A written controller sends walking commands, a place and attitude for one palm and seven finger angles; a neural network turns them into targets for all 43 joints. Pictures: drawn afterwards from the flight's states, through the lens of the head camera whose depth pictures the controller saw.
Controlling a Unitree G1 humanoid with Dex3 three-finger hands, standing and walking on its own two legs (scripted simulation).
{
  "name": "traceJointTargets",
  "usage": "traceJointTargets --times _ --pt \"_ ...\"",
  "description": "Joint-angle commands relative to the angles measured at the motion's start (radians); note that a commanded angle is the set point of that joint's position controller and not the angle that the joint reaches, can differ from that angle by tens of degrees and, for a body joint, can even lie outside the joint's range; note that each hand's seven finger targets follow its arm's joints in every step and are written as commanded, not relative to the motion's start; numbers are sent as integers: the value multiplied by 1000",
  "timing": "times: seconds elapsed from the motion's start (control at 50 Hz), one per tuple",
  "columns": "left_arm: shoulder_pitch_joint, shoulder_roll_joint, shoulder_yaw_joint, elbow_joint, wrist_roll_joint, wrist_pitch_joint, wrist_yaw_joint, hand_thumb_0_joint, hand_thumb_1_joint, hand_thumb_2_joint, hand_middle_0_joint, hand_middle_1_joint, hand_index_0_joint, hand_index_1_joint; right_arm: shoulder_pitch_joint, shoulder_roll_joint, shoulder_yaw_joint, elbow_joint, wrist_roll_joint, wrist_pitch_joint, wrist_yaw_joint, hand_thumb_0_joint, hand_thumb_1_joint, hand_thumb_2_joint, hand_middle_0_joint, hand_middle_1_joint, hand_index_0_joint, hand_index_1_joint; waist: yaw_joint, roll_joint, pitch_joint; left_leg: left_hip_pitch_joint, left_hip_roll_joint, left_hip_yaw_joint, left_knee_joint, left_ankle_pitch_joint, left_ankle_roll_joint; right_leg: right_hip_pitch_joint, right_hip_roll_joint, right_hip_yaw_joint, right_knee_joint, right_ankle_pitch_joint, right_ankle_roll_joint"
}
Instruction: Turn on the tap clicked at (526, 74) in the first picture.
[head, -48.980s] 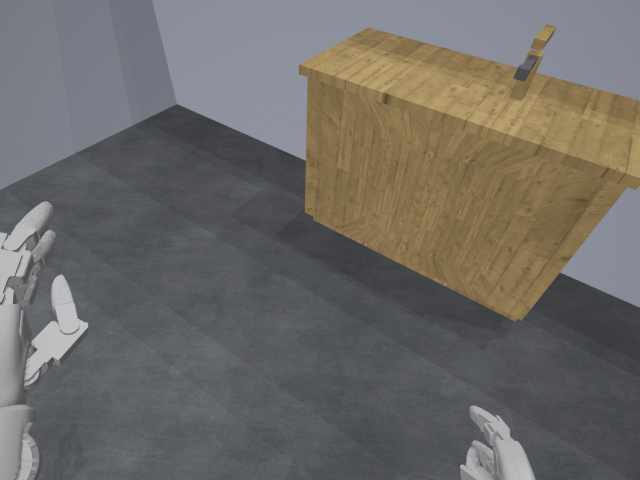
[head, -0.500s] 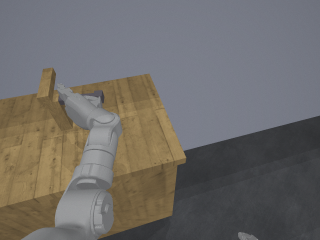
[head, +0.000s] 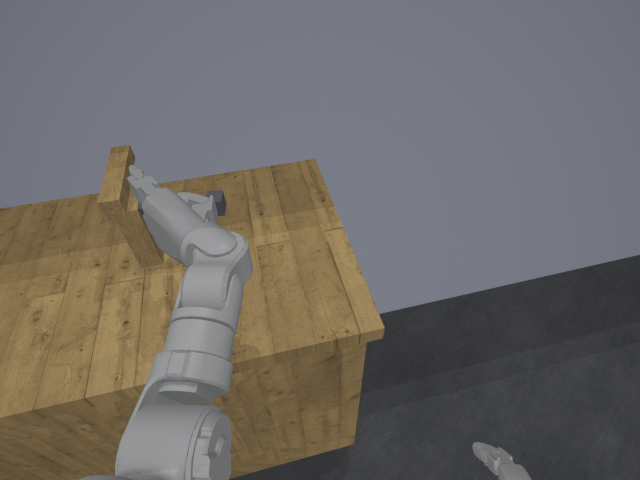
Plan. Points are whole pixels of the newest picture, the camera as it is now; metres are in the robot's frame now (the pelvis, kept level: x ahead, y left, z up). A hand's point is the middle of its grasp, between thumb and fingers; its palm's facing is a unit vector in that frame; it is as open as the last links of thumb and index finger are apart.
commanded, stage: lift the hand up off the lever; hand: left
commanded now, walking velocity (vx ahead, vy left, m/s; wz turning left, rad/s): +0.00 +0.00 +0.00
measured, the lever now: (216, 203) +0.48 +0.20 +0.09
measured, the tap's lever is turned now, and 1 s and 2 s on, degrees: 81 81 81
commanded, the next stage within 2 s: draw the hand back beside the body in 0.66 s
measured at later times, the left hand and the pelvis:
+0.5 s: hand (204, 197) +0.40 +0.18 +0.17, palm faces +0.78 -0.62 -0.07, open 7.8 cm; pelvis -0.01 +0.00 +0.00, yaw +0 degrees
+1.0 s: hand (226, 214) +0.37 +0.14 +0.17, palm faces +0.39 -0.92 -0.06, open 7.8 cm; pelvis +0.00 +0.00 +0.01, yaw -3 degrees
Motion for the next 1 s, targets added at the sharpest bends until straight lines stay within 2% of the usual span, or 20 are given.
traceJointTargets --times 0.0,0.18,0.2,0.38,0.4,0.44,0.48,0.5,0.54,0.6,0.66,0.7,0.74,0.76,0.8,0.86,0.88,0.94,0.96,0.98 --pt "-470 103 -42 -165 21 -20 -8 0 900 900 -150 -150 -150 -150 -129 -110 -17 -119 14 -39 -16 0 -900 -900 200 300 200 300 -14 -111 -241 114 14 54 -45 335 -9 107 -51 1 -87 321 34" --pt "-525 131 -20 -187 38 -30 14 0 900 900 -150 -150 -150 -150 -151 -93 -6 -126 10 -42 -12 0 -900 -900 200 300 200 300 -3 -86 -283 104 11 65 -46 304 -1 133 -60 16 -93 315 39" --pt "-497 184 26 -154 36 -27 9 0 900 900 -150 -150 -150 -150 -147 -99 -9 -118 12 -37 -18 0 -900 -900 200 300 200 300 5 -103 -265 93 13 59 -58 275 1 137 -58 17 -109 277 41" --pt "-512 108 -50 -199 21 -16 -12 0 900 900 -150 -150 -150 -150 -154 -100 -7 -129 17 -54 -18 0 -900 -900 200 300 200 300 -13 -86 -265 130 10 65 -66 297 9 137 -59 17 -114 308 39" --pt "-500 154 -17 -199 22 -11 -18 0 900 900 -150 -150 -150 -150 -150 -106 -12 -123 18 -49 -22 0 -900 -900 200 300 200 300 -2 -70 -267 131 13 60 -74 297 3 146 -53 15 -116 290 34" --pt "-523 94 -67 -207 12 0 -21 0 900 900 -150 -150 -150 -150 -161 -101 -8 -126 23 -56 -19 0 -900 -900 200 300 200 300 -15 -78 -247 135 11 62 -74 283 6 131 -58 15 -124 272 36" --pt "-511 103 -54 -210 6 6 -17 0 900 900 -150 -150 -150 -150 -159 -102 -8 -125 23 -59 -19 0 -900 -900 200 300 200 300 -10 -93 -251 141 11 64 -78 300 6 141 -58 14 -125 301 39" --pt "-473 156 -9 -193 4 9 -20 0 900 900 -150 -150 -150 -150 -156 -110 -13 -119 23 -53 -25 0 -900 -900 200 300 200 300 5 -100 -248 133 11 58 -86 297 3 152 -52 14 -128 287 36" --pt "-506 107 -49 -218 6 7 -15 0 900 900 -150 -150 -150 -150 -164 -102 -7 -125 24 -55 -20 0 -900 -900 200 300 200 300 -1 -101 -258 140 11 61 -84 313 1 153 -58 10 -118 308 36" --pt "-500 161 -5 -219 18 6 -7 0 900 900 -150 -150 -150 -150 -163 -106 -12 -114 20 -50 -21 0 -900 -900 200 300 200 300 14 -82 -262 141 14 65 -83 320 -2 154 -52 13 -121 303 33" --pt "-540 123 -35 -214 30 0 5 0 900 900 -150 -150 -150 -150 -164 -98 -8 -115 17 -56 -12 0 -900 -900 200 300 200 300 4 -77 -260 140 19 65 -76 309 -3 133 -54 9 -118 278 33" --pt "-508 185 19 -205 33 -4 8 0 900 900 -150 -150 -150 -150 -158 -104 -14 -114 14 -52 -16 0 -900 -900 200 300 200 300 17 -88 -270 136 18 66 -78 321 -3 152 -51 11 -117 300 34" --pt "-517 142 -16 -215 31 -5 7 0 900 900 -150 -150 -150 -150 -166 -98 -9 -123 16 -50 -12 0 -900 -900 200 300 200 300 10 -78 -281 134 16 71 -72 322 -2 153 -57 13 -109 310 35" --pt "-442 107 -204 -307 75 -15 -161 0 900 900 -151 -153 -151 -153 -108 -125 -11 -140 17 -13 -32 0 -900 -900 200 300 200 300 -56 -147 -273 176 10 75 -78 349 25 175 -52 42 -72 421 31" --pt "-352 241 -80 -354 40 -31 -274 0 900 900 -153 -159 -153 -159 -94 -130 -18 -180 34 9 -66 0 -900 -900 200 300 200 300 -14 -103 -321 201 3 84 -88 401 43 252 -53 54 -77 536 32" --pt "-170 242 -112 -408 -14 -42 -437 0 900 900 -156 -168 -156 -168 -100 -111 5 -231 64 40 -91 0 -900 -900 200 300 200 300 -1 -121 -264 214 8 81 -109 396 47 283 -53 65 -90 595 40" --pt "-110 272 -78 -426 -46 -40 -480 0 900 900 -157 -171 -157 -171 -106 -112 10 -245 74 47 -98 0 -900 -900 200 300 200 300 10 -132 -249 214 10 81 -121 388 48 301 -53 69 -103 607 44" --pt "22 303 6 -523 -134 7 -509 0 900 900 -160 -180 -160 -180 -173 -101 31 -289 101 54 -112 0 -900 -900 200 300 200 300 57 -133 -187 199 9 82 -153 347 44 320 -51 73 -148 543 51" --pt "188 496 24 -463 -113 -75 -597 0 900 900 -161 -183 -161 -183 -103 -115 20 -272 70 46 -82 0 -900 -900 200 300 200 300 5 -150 -81 179 33 77 -168 284 45 270 -71 92 -151 549 74" --pt "232 498 43 -487 -127 -128 -642 0 900 900 -162 -186 -162 -186 -114 -110 22 -297 77 41 -69 0 -900 -900 200 300 200 300 30 -139 -79 151 24 81 -178 265 49 286 -68 94 -149 514 67"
